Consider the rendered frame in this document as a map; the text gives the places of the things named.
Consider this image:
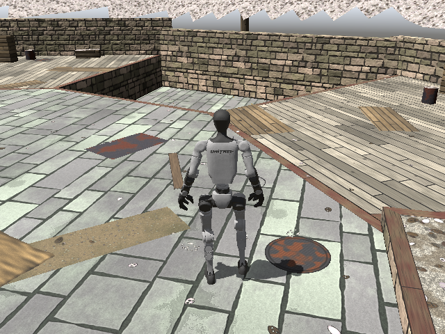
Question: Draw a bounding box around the left robot hand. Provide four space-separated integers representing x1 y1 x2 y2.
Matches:
178 194 194 211

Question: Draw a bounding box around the robot left upper arm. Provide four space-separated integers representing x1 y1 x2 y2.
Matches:
188 140 208 178

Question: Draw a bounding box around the robot torso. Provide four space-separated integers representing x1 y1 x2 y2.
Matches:
206 137 238 209

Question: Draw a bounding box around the right robot hand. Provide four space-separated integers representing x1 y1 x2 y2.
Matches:
248 192 264 207

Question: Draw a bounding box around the robot right upper arm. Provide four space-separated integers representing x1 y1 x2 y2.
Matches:
236 140 256 178

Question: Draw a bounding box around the left robot forearm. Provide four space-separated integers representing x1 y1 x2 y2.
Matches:
180 167 195 196

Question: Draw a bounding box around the robot left shin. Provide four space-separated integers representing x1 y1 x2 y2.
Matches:
202 232 213 276

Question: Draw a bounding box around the right robot forearm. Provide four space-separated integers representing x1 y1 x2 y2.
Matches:
249 167 263 195

